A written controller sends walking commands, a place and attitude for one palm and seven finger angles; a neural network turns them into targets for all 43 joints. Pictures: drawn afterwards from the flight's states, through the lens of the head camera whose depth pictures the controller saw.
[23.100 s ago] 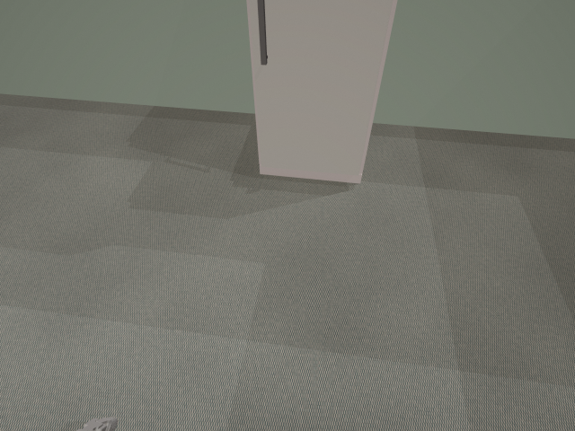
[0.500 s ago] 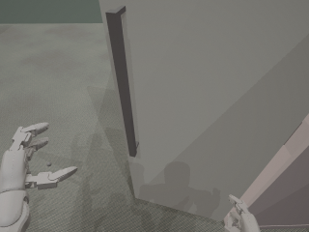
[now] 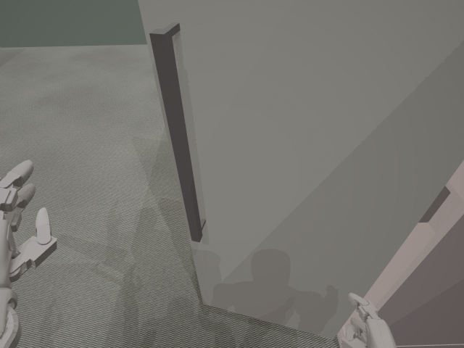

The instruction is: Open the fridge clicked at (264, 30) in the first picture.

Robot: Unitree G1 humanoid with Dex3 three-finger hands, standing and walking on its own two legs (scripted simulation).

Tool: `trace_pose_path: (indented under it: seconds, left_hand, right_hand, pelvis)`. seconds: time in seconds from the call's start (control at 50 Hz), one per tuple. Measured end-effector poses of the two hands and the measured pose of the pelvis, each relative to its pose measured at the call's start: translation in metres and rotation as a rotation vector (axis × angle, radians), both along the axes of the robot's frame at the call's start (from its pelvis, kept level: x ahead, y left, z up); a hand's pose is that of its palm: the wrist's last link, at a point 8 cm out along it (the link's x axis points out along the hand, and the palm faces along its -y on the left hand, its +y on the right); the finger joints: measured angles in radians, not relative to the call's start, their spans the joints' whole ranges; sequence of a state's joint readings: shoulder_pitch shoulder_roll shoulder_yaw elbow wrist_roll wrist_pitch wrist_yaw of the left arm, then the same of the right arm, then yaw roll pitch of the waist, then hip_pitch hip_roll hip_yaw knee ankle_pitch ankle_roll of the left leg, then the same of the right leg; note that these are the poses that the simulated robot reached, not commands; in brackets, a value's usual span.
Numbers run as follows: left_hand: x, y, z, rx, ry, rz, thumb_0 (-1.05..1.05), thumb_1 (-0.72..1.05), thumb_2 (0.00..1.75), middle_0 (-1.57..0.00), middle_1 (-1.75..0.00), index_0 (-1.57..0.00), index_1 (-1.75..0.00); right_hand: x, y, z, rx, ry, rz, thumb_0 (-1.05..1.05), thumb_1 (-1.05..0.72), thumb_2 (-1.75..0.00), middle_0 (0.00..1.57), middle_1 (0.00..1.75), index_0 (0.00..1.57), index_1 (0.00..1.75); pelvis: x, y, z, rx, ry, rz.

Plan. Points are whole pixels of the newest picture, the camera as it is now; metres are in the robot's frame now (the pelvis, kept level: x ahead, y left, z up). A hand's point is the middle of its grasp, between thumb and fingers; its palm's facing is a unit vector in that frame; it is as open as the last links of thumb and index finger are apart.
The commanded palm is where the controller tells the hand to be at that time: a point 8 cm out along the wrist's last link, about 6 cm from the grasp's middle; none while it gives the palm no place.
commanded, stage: draw the hand back to the body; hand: left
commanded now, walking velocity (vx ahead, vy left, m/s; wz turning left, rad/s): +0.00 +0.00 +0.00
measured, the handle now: (188, 159) +0.42 +0.15 +0.12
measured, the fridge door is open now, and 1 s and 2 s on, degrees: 74 74 74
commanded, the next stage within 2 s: step back with the hand held close in 0.22 s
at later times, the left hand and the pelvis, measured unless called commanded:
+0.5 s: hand (55, 243) +0.18 +0.27 +0.16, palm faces +0.45 -0.80 -0.39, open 7.4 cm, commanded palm +0.12 +0.30 +0.17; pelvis -0.02 +0.00 +0.00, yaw +0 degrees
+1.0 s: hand (6, 290) +0.12 +0.29 +0.16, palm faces +0.46 -0.77 -0.44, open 7.4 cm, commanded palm +0.06 +0.32 +0.17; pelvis -0.08 +0.02 -0.02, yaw +0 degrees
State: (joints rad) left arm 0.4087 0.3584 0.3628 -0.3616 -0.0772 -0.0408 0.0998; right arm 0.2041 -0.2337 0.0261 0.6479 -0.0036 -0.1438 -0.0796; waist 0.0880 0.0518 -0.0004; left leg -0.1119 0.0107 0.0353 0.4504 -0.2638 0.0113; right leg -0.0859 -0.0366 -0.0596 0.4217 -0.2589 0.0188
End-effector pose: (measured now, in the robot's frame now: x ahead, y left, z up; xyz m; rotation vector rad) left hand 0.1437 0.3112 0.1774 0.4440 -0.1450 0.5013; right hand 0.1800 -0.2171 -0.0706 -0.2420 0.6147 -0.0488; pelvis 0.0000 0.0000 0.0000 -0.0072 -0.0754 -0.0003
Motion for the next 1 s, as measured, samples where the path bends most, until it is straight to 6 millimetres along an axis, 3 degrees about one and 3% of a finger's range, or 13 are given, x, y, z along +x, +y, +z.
trace_pose_path:
  seconds: [0.36, 0.46, 0.6, 0.82, 1.0]
  left_hand:
    - [-0.008, -0.008, -0.003, -0.015, 0.003, -0.01, 0.01, 0.89, 0.9, -0.21, -0.3, -0.21, -0.3]
    - [-0.005, -0.01, 0.005, 0.033, -0.042, -0.047, 0.01, 0.89, 0.9, -0.21, -0.3, -0.21, -0.3]
    - [-0.005, -0.007, -0.005, 0.07, 0.021, -0.126, 0.01, 0.89, 0.9, -0.21, -0.3, -0.21, -0.3]
    - [-0.036, 0.013, -0.004, 0.132, -0.018, -0.126, 0.01, 0.88, 0.9, -0.21, -0.3, -0.21, -0.3]
    - [-0.067, 0.015, -0.004, 0.151, -0.103, -0.093, 0.01, 0.88, 0.9, -0.21, -0.3, -0.21, -0.3]
  right_hand:
    - [-0.014, -0.005, -0.001, -0.003, 0.002, -0.008, 0.01, -0.9, -0.9, 0.2, 0.3, 0.2, 0.3]
    - [-0.018, -0.005, 0.0, -0.016, 0.033, -0.012, 0.01, -0.9, -0.9, 0.2, 0.3, 0.2, 0.3]
    - [-0.035, -0.006, 0.002, -0.041, 0.072, -0.081, 0.01, -0.9, -0.9, 0.2, 0.3, 0.2, 0.3]
    - [-0.069, 0.006, 0.001, -0.065, 0.084, -0.091, 0.01, -0.9, -0.9, 0.2, 0.3, 0.2, 0.3]
    - [-0.091, 0.013, -0.008, -0.061, 0.065, -0.053, 0.01, -0.9, -0.9, 0.2, 0.3, 0.2, 0.3]
  pelvis:
    - [-0.009, -0.006, 0.001, -0.001, -0.02, -0.002]
    - [-0.015, -0.003, 0.001, -0.013, 0.022, 0.001]
    - [-0.027, 0.01, -0.001, -0.005, 0.064, -0.014]
    - [-0.058, 0.022, -0.008, -0.009, 0.07, -0.011]
    - [-0.081, 0.021, -0.018, -0.023, 0.064, 0.001]
